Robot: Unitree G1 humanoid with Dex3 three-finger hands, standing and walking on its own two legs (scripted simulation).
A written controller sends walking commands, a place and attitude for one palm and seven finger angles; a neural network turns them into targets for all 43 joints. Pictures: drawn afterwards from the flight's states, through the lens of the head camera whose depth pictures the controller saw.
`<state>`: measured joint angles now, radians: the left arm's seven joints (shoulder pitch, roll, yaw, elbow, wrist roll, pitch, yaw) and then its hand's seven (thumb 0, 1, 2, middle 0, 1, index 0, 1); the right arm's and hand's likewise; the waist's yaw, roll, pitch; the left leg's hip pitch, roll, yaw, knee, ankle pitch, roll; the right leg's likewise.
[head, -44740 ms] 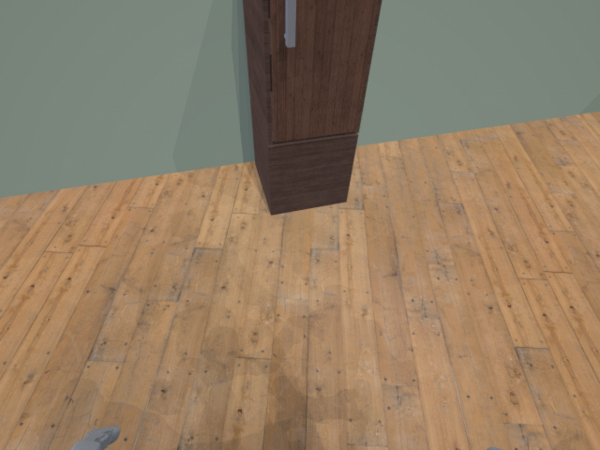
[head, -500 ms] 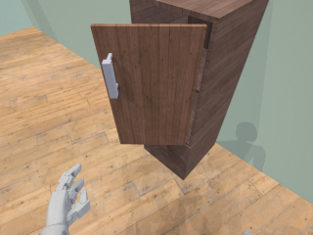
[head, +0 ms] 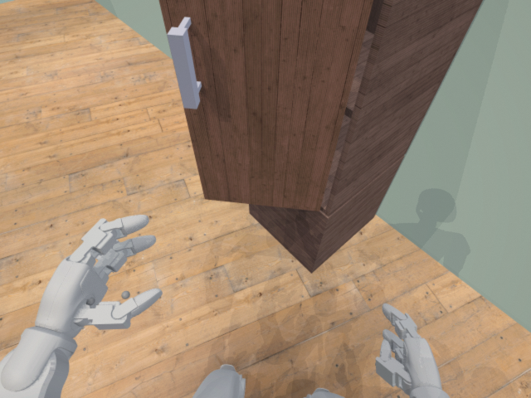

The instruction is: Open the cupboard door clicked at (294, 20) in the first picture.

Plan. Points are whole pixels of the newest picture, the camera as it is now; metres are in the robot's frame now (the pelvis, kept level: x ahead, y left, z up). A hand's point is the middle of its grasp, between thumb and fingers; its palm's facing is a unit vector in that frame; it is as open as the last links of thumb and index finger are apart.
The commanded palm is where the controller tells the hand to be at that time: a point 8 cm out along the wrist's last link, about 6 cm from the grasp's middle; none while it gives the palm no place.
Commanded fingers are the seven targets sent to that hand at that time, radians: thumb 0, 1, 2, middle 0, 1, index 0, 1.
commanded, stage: raise the hand with hooked fingers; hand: left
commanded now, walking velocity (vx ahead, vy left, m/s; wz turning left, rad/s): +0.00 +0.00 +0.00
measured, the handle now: (188, 64) +0.61 +0.19 +0.16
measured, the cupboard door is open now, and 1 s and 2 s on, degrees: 41 41 41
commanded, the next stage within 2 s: move the hooked fingers beside the handle in 1.40 s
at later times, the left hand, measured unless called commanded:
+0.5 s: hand (66, 228) +0.28 +0.27 +0.14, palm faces +0.00 -1.00 -0.07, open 13.2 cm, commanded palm +0.25 +0.32 +0.14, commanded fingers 0.00 -0.50 0.30 -0.30 -1.20 -0.30 -1.20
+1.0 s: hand (18, 171) +0.33 +0.33 +0.19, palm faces +0.00 -1.00 -0.05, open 14.0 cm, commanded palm +0.29 +0.37 +0.18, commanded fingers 0.00 -0.50 0.30 -0.30 -1.20 -0.30 -1.20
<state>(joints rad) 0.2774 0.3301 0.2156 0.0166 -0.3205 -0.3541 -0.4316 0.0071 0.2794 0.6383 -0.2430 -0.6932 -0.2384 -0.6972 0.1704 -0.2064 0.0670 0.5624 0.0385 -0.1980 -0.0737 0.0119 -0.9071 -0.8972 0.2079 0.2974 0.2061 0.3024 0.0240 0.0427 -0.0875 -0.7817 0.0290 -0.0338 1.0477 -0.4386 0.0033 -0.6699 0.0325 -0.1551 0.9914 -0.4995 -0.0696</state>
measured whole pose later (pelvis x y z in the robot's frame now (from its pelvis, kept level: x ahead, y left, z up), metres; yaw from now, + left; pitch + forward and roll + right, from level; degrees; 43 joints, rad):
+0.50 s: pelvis +0.02 +0.03 +0.04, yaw -2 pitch +5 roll -2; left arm 0.15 0.37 0.36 0.12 -0.37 -0.26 -0.38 -0.01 -0.30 0.39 -0.29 -1.07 -0.29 -1.07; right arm 0.26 -0.27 0.03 0.59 0.05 -0.27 -0.10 0.02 -0.91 -0.90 0.20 0.30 0.20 0.30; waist 0.00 0.01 -0.06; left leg -0.51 0.00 0.04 0.78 -0.35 0.05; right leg -0.42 0.02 -0.08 0.73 -0.39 -0.02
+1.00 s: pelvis +0.02 +0.05 +0.06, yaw -1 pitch +2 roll -2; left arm -0.15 0.50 0.43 0.33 -0.34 0.00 -0.49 -0.01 -0.50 0.30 -0.30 -1.20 -0.30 -1.20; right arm 0.26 -0.27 0.08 0.59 0.06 -0.21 -0.11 0.01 -0.90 -0.90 0.21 0.30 0.21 0.30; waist 0.02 0.03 -0.03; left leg -0.38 -0.03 0.04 0.63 -0.29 0.07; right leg -0.28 -0.01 -0.08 0.56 -0.32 0.00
